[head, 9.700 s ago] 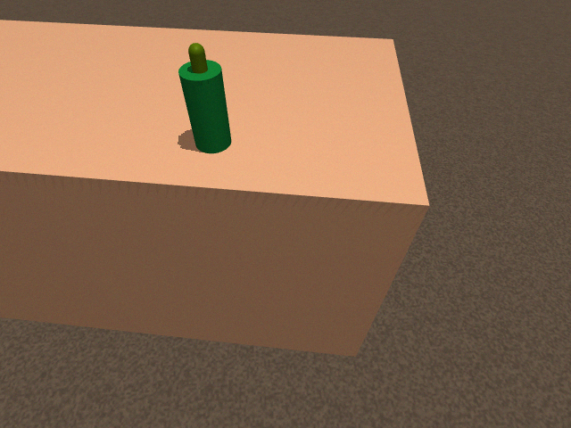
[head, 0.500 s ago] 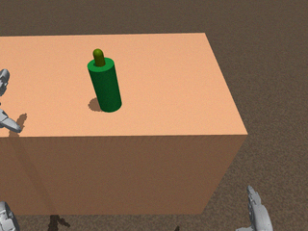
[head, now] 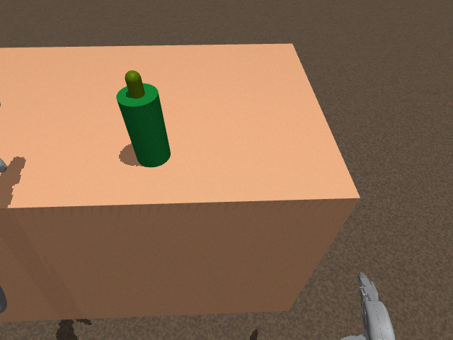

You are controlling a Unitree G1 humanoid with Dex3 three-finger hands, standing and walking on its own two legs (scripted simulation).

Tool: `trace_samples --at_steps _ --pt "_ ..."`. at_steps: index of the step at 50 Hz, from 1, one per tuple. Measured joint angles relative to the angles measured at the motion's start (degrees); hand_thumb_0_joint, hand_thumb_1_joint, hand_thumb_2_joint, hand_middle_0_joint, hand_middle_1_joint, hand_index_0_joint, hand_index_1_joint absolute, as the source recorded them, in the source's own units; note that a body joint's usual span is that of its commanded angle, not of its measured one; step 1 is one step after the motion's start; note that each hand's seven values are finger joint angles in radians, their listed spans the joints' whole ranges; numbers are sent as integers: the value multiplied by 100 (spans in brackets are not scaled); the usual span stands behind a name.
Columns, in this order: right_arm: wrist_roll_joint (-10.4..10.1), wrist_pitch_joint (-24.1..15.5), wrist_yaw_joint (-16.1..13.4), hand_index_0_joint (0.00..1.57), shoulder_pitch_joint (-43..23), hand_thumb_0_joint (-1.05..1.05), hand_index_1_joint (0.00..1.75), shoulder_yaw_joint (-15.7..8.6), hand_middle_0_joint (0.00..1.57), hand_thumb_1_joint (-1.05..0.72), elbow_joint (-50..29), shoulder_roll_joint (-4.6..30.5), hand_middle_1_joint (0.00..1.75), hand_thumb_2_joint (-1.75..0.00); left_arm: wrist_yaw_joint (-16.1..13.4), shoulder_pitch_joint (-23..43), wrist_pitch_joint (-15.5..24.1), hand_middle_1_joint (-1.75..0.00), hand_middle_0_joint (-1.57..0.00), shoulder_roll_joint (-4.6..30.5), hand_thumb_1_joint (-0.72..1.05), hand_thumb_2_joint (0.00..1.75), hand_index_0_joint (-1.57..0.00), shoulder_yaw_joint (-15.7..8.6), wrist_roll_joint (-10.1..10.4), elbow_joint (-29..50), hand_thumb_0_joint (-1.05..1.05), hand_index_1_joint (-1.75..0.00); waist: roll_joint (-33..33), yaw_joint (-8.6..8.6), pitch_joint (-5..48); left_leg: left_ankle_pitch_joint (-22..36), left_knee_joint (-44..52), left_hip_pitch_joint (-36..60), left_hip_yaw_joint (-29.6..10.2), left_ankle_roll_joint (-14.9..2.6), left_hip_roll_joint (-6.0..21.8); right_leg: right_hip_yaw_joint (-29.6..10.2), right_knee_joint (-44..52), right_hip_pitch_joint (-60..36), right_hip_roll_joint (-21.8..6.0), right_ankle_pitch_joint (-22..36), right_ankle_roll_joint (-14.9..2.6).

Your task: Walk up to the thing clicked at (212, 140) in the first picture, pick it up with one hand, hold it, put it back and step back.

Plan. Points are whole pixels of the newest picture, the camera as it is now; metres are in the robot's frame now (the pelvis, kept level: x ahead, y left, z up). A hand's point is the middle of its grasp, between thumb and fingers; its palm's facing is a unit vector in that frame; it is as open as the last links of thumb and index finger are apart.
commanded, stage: go down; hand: left
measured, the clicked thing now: (144, 119) +0.49 +0.15 +0.14
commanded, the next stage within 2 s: approach in 1.28 s
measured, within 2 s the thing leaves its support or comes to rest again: neither
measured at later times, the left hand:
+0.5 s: hand out of the picture +0.40 +0.34 +0.22, palm faces +0.06 -1.00 +0.02, open 17.7 cm
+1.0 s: hand out of the picture +0.41 +0.35 +0.22, palm faces +0.07 -1.00 +0.01, open 17.8 cm
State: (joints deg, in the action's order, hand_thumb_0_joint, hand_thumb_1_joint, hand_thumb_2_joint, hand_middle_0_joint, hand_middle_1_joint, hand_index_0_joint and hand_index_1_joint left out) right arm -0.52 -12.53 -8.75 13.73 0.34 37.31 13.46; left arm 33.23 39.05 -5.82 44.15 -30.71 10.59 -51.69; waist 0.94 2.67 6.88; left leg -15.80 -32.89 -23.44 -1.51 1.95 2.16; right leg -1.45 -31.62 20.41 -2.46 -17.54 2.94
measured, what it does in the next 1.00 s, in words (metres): stands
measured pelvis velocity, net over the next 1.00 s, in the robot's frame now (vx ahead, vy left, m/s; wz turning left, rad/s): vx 0.00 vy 0.01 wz -0.01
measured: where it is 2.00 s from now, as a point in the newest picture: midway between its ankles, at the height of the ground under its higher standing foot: outside the picture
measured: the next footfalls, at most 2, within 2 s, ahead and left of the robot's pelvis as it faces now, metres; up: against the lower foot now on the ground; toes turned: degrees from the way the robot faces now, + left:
none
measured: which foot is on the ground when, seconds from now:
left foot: down 0.00-1.00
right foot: down 0.00-1.00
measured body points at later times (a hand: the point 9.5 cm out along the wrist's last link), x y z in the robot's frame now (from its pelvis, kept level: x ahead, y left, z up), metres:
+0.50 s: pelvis +0.00 +0.00 +0.00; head +0.02 +0.01 +0.45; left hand +0.39 +0.39 +0.22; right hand +0.16 -0.26 -0.07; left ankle +0.01 +0.14 -0.73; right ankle -0.02 -0.15 -0.73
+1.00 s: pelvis +0.00 +0.01 +0.00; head +0.03 +0.02 +0.45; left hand +0.40 +0.40 +0.22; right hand +0.15 -0.25 -0.08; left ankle +0.01 +0.14 -0.73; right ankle -0.02 -0.15 -0.73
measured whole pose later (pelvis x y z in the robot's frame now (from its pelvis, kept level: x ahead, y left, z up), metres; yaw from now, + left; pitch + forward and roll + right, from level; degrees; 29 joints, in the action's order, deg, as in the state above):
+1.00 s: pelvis +0.00 +0.01 +0.00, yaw -1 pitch +10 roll -1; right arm -0.4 -12.5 -10.0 11.9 1.9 38.9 13.3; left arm 35.1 46.8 -4.5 50.0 -30.3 9.2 -61.7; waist 0.7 4.8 6.9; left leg -16.5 -34.8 -27.9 -1.2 1.4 2.3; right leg -1.8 -31.4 24.1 -2.3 -17.0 3.5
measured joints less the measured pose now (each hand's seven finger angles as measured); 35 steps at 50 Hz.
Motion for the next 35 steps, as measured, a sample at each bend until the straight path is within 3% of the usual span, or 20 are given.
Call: trace_samples --at_steps 16,35 --pt "21 35 -79 6 -38 -1 5 50 5 52 15 -4 5 -5 148 158 -224 0 -5 95 -58 0 -4 -29 -38 -67 -1 -1 -22 22 2 -48 -11 -39 6 -18 0 0 64 6 -3 -6 20" --pt "45 32 -129 6 -178 -1 5 132 6 51 75 -2 5 -5 225 754 -29 -1 -5 501 -60 0 -4 25 -149 -821 -1 -1 -71 179 -87 -3 -101 -285 -22 -29 1 16 9 227 6 50 28"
